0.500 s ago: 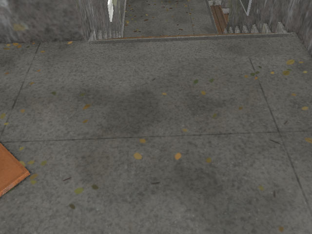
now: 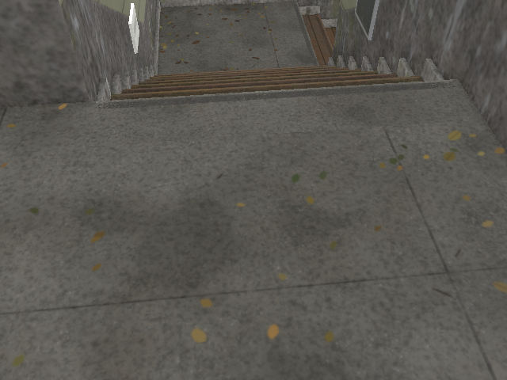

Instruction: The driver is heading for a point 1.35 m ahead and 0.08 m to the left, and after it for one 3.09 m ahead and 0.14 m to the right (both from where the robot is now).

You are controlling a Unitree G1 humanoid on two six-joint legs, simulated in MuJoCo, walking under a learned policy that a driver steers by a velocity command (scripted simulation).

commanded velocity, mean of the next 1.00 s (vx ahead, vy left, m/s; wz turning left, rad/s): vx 0.50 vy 0.00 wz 0.00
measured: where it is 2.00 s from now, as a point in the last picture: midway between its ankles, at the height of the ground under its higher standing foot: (264, 215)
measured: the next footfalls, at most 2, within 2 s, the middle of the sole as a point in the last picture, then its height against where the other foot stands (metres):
right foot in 0.30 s outside the picture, level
left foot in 0.86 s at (229, 334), level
